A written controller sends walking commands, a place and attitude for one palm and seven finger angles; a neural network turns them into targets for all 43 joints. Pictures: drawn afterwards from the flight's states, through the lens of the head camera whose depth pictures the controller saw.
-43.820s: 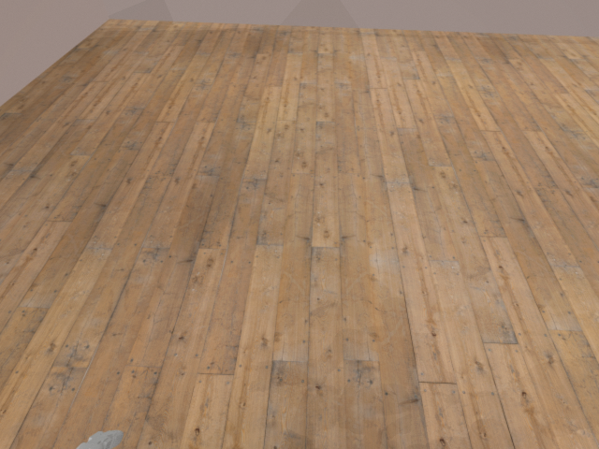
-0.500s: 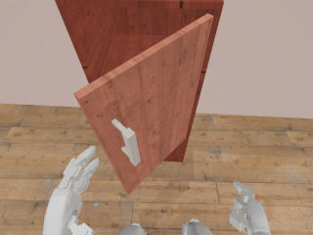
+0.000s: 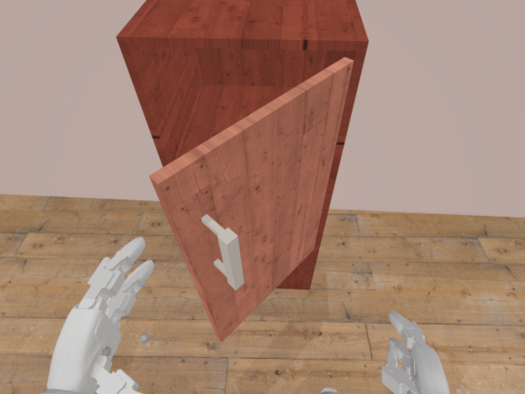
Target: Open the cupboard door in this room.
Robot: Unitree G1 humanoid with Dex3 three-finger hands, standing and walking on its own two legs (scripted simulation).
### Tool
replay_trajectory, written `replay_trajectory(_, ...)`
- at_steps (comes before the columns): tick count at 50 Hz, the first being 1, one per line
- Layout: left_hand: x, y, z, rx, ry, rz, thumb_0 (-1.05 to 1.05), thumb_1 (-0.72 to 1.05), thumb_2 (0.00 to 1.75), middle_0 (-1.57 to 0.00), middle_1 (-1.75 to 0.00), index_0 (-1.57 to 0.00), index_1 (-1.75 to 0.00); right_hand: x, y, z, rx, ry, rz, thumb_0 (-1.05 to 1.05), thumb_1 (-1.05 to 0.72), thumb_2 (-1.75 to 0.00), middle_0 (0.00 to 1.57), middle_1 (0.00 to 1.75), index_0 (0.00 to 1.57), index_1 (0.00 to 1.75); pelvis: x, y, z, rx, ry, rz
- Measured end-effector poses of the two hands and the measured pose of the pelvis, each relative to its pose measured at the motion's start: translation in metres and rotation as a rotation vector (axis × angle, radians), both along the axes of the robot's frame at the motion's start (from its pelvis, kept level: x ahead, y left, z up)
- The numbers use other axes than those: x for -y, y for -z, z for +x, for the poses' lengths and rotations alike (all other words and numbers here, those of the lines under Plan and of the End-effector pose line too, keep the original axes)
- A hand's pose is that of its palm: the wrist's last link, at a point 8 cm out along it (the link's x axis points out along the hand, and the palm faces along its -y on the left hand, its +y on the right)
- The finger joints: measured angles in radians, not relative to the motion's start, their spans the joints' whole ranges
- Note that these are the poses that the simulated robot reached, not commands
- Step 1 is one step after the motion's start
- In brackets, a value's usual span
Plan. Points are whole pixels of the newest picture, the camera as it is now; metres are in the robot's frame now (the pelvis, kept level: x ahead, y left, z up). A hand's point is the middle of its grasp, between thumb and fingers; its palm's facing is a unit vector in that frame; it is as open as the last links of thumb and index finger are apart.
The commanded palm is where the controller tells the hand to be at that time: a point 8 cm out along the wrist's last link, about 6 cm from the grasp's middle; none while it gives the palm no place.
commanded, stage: draw the hand back to the body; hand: left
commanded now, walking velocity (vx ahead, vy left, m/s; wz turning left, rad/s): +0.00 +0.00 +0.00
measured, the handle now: (223, 253) +0.31 +0.09 +0.05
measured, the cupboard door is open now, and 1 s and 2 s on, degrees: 49 49 49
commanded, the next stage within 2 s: step back with the hand held close in 1.22 s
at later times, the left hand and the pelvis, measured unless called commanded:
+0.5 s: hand (58, 297) +0.19 +0.23 +0.16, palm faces +0.30 -0.86 -0.40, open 13.2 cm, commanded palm +0.15 +0.28 +0.18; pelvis +0.02 +0.01 +0.05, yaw +0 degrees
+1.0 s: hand out of the picture +0.21 +0.27 +0.22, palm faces +0.46 -0.78 -0.41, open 7.8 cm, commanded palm +0.16 +0.30 +0.23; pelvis +0.02 +0.00 +0.06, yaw -1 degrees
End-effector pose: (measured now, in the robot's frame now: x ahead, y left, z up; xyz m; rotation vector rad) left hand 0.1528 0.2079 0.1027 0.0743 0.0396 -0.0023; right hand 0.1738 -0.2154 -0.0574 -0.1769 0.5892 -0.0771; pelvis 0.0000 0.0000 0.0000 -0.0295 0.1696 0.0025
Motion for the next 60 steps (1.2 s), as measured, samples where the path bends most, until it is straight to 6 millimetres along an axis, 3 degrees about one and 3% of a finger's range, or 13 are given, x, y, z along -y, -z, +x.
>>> replay_trajectory(8, -0.022, -0.016, 0.001, 0.021, -0.03, 0.015, -0.01, -0.47, 0.32, -0.16, -0.3, -0.15, -0.3, 0.0, -0.014, 0.008, 0.034, -0.011, -0.021, 0.01, -0.9, -0.89, 0.2, 0.3, 0.2, 0.3, -0.003, -0.009, 0.004, 0.04, -0.006, -0.009)
replay_trajectory(13, -0.036, -0.036, 0.003, -0.019, -0.158, 0.222, -0.01, -0.37, 0.36, -0.16, -0.3, -0.16, -0.31, -0.004, -0.024, 0.012, 0.026, 0.001, -0.038, 0.01, -0.9, -0.89, 0.2, 0.3, 0.2, 0.3, -0.005, -0.022, 0.01, 0.085, -0.004, -0.004)
replay_trajectory(28, -0.07, -0.087, 0.004, 0.034, -0.346, 0.361, -0.01, 0.11, 0.57, -0.18, -0.3, -0.18, -0.31, -0.022, -0.038, 0.019, -0.03, -0.05, -0.024, 0.01, -0.9, -0.89, 0.2, 0.3, 0.2, 0.3, -0.011, -0.054, 0.02, 0.205, 0.002, 0.011)
replay_trajectory(44, -0.095, -0.139, 0.009, 0.21, -0.446, 0.438, 0.01, 0.66, 0.8, -0.2, -0.3, -0.2, -0.31, -0.009, -0.046, 0.026, -0.051, -0.051, -0.041, 0.01, -0.9, -0.89, 0.2, 0.3, 0.2, 0.3, -0.006, -0.063, 0.02, 0.251, 0.012, 0.014)
replay_trajectory(51, -0.091, -0.134, 0.01, 0.199, -0.441, 0.417, 0.01, 0.82, 0.87, -0.21, -0.3, -0.2, -0.31, 0.0, -0.044, 0.018, -0.073, -0.033, -0.041, 0.01, -0.9, -0.89, 0.2, 0.3, 0.2, 0.3, -0.003, -0.064, 0.018, 0.255, 0.018, 0.014)
replay_trajectory(60, -0.085, -0.131, 0.005, 0.188, -0.425, 0.417, 0.01, 0.88, 0.9, -0.21, -0.3, -0.21, -0.31, 0.006, -0.042, 0.008, -0.083, -0.016, -0.042, 0.01, -0.9, -0.89, 0.2, 0.3, 0.2, 0.3, 0.002, -0.065, 0.013, 0.266, 0.021, 0.014)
